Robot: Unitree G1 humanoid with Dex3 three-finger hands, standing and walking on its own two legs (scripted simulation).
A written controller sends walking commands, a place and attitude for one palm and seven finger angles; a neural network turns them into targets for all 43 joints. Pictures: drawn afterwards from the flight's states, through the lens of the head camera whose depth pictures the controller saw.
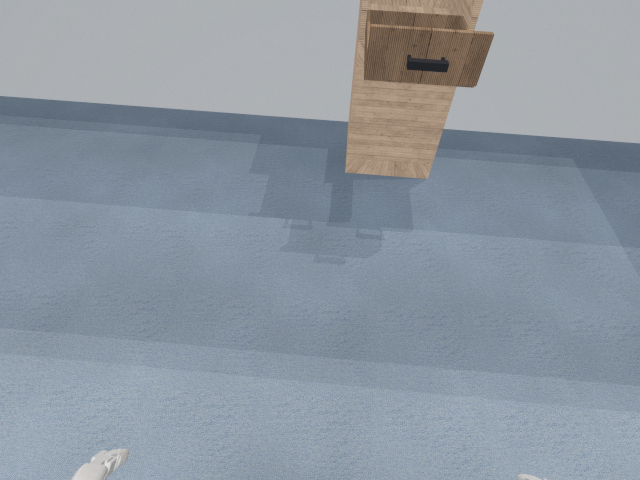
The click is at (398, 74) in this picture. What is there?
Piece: drawer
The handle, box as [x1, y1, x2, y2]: [407, 55, 448, 71]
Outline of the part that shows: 407,56 407,69 446,71 448,66 448,62 444,59 444,57 442,57 440,60 411,58 410,55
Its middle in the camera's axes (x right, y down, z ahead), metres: +0.32 -0.54 +1.18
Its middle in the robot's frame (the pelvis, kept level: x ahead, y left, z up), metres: +1.26 -0.27 -0.05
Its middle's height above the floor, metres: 0.72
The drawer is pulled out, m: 0.29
